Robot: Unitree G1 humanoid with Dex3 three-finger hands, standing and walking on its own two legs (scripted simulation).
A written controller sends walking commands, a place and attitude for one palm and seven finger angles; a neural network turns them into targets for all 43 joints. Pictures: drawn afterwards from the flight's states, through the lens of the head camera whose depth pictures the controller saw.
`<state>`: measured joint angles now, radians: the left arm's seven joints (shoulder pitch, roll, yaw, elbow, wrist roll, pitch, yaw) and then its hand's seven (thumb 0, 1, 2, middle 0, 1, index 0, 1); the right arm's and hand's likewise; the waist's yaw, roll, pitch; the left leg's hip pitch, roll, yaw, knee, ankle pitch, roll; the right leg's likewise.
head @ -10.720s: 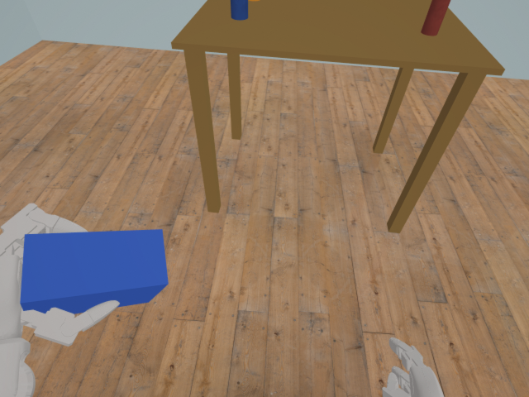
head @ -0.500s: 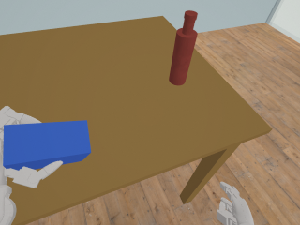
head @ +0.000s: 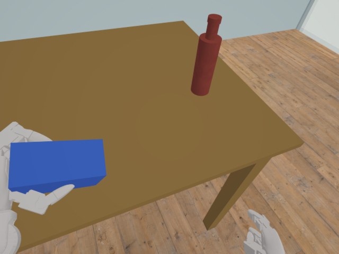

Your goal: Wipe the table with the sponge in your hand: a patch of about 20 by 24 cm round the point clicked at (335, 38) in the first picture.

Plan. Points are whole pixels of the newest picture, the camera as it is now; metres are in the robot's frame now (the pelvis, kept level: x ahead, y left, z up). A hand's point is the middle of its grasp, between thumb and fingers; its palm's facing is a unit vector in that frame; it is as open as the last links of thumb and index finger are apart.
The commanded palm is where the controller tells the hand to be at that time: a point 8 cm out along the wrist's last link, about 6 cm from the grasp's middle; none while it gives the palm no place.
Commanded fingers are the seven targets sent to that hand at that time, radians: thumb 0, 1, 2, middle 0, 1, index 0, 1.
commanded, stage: shuffle to correct the standing spot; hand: left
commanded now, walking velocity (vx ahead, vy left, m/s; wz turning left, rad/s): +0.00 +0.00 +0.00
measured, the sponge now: (74, 166) +0.24 +0.20 +0.14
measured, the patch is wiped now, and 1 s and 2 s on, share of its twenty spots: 0.00 0.00 0.00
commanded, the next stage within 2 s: come to a stop and stand still in 0.84 s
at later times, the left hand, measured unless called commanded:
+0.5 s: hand (56, 178) +0.20 +0.21 +0.17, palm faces +0.38 -0.84 -0.40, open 10.5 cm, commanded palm +0.14 +0.24 +0.17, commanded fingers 0.00 0.10 1.30 -1.20 -1.60 -1.20 -1.60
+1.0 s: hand (96, 207) +0.16 +0.13 +0.17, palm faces +0.31 -0.81 -0.50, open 10.5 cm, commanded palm +0.09 +0.18 +0.17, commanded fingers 0.00 0.10 1.30 -1.20 -1.60 -1.20 -1.60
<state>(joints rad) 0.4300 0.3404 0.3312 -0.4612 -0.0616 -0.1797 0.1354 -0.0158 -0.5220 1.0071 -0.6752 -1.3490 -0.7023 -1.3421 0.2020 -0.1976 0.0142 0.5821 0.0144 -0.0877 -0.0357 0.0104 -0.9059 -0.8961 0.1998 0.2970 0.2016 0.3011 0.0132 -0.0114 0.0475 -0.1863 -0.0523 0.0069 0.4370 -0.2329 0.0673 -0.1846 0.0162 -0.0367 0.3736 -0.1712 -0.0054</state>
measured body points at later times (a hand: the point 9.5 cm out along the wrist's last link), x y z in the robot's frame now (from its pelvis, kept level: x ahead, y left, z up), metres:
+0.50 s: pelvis -0.02 -0.04 -0.01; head +0.03 -0.03 +0.44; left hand +0.17 +0.25 +0.19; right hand +0.17 -0.24 -0.09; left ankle +0.00 +0.07 -0.74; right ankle +0.02 -0.12 -0.74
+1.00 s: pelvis -0.06 -0.10 -0.01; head +0.01 -0.09 +0.43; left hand +0.14 +0.17 +0.19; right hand +0.11 -0.31 -0.11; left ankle -0.07 +0.05 -0.72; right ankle -0.01 -0.18 -0.74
